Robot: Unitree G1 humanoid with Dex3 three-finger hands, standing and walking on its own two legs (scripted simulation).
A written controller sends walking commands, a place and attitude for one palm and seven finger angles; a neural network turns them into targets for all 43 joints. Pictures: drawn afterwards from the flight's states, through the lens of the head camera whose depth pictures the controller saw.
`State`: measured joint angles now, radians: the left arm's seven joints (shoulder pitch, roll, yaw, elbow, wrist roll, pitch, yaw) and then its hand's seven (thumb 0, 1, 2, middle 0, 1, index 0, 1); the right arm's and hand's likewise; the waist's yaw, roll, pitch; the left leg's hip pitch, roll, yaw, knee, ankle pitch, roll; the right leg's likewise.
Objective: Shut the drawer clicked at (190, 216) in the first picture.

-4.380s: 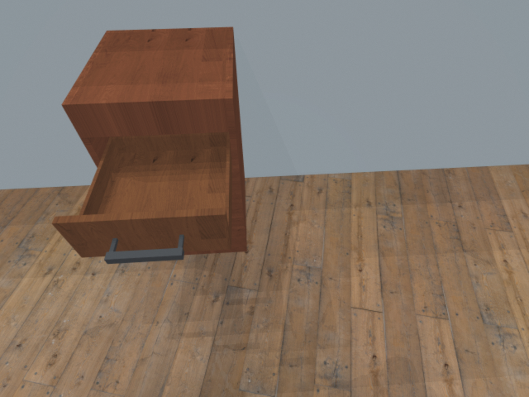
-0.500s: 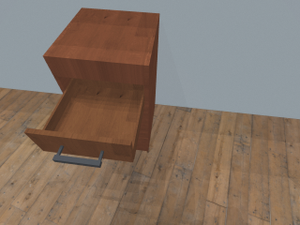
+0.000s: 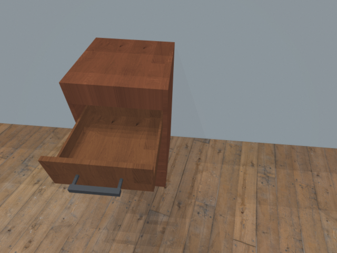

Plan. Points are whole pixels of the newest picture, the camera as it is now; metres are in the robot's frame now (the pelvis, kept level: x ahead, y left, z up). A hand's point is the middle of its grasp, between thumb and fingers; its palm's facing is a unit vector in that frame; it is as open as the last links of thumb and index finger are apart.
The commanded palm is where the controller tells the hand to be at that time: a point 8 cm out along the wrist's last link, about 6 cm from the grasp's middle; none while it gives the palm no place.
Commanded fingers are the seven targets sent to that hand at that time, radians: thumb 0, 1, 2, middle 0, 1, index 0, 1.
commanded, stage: come to a stop and stand still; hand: left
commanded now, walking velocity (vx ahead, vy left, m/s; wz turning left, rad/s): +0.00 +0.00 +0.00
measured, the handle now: (96, 184) +0.37 +0.27 -0.18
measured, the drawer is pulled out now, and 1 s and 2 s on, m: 0.30 0.30 0.30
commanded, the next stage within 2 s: look again from close up in 0.30 s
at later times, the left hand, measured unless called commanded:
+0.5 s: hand out of the picture -0.05 +0.16 -0.18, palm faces +0.04 -0.99 -0.13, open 7.4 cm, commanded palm none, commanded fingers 0.00 0.90 0.90 -0.20 -0.30 -0.20 -0.30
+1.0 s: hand out of the picture -0.02 +0.16 -0.18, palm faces +0.03 -0.99 -0.14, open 7.4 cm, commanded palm none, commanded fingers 0.00 0.90 0.90 -0.20 -0.30 -0.20 -0.30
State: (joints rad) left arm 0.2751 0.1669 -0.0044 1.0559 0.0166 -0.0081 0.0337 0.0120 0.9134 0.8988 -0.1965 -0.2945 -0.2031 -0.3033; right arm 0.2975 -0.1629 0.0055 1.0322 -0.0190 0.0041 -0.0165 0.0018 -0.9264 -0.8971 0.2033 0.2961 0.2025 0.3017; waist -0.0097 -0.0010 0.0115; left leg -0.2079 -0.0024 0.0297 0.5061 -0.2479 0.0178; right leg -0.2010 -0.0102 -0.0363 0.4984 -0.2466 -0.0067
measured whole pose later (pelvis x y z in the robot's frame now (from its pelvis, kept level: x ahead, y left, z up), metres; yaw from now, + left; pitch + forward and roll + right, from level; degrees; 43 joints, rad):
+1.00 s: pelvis +0.00 +0.01 +0.00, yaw -1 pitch -2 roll +0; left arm 0.34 0.12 -0.01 1.10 0.02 -0.02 0.04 0.01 0.91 0.90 -0.19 -0.29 -0.20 -0.30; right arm 0.31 -0.11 0.01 1.13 -0.01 -0.02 -0.02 0.00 -0.91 -0.90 0.20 0.30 0.20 0.30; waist 0.01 -0.02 0.02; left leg -0.20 -0.01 0.04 0.45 -0.21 0.03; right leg -0.20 -0.02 -0.02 0.45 -0.21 0.01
